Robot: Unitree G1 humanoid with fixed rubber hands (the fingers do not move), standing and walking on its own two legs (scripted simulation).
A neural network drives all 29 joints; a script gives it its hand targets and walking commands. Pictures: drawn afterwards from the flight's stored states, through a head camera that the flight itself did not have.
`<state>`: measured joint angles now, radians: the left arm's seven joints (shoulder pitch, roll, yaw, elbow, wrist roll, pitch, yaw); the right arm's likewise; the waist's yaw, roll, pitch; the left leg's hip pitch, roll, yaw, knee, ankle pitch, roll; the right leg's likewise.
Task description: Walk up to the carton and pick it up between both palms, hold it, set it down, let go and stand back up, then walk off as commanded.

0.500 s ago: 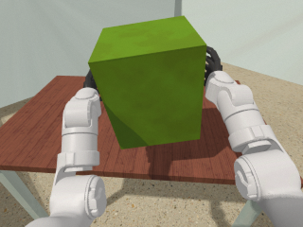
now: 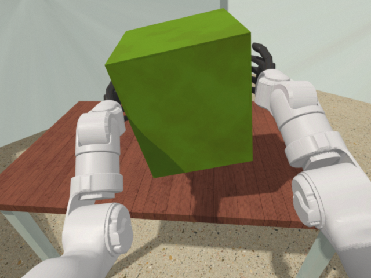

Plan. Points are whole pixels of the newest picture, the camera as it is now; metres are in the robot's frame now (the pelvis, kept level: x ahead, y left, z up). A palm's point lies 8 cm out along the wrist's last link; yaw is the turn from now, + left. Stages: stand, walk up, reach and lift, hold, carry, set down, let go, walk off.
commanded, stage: reach and lift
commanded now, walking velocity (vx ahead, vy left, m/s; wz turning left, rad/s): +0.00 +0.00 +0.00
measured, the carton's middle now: (188, 94) +0.40 -0.01 +0.28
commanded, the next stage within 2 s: hold in 0.40 s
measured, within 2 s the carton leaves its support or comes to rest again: neither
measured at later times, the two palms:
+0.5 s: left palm (105, 103) +0.36 +0.15 +0.29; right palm (266, 69) +0.36 -0.15 +0.34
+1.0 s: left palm (109, 100) +0.37 +0.15 +0.29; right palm (266, 70) +0.37 -0.15 +0.33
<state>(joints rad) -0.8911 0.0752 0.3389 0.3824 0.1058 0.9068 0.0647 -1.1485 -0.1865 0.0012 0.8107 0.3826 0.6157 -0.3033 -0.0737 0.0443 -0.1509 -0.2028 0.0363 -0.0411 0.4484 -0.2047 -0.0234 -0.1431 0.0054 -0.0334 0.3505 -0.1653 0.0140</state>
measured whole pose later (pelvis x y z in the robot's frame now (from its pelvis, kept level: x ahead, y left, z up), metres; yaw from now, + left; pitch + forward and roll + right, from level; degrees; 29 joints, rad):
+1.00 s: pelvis -0.01 -0.01 +0.00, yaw +1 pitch +0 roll -2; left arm -1.06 0.16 0.31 0.62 0.07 0.93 0.05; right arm -1.30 -0.21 0.02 1.02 0.40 0.66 -0.31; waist -0.06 0.03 -0.23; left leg -0.29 0.04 -0.08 0.47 -0.19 -0.04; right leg -0.22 0.03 -0.03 0.37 -0.15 0.00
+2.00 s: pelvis +0.00 -0.01 +0.00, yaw +1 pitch +0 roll -2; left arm -1.02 0.13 0.35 0.51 0.09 0.97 0.05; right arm -1.27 -0.21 0.01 0.92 0.43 0.74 -0.35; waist -0.07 0.03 -0.23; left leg -0.26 0.04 -0.10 0.48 -0.21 -0.04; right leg -0.19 0.04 0.00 0.37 -0.17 0.00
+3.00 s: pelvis +0.01 -0.01 +0.00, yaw +1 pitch -1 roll -2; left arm -0.96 0.10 0.36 0.46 0.11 0.97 0.05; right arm -1.21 -0.22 0.05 0.88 0.47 0.75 -0.35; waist -0.07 0.04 -0.22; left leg -0.23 0.03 -0.11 0.49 -0.23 -0.04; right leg -0.15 0.05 0.01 0.35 -0.18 0.00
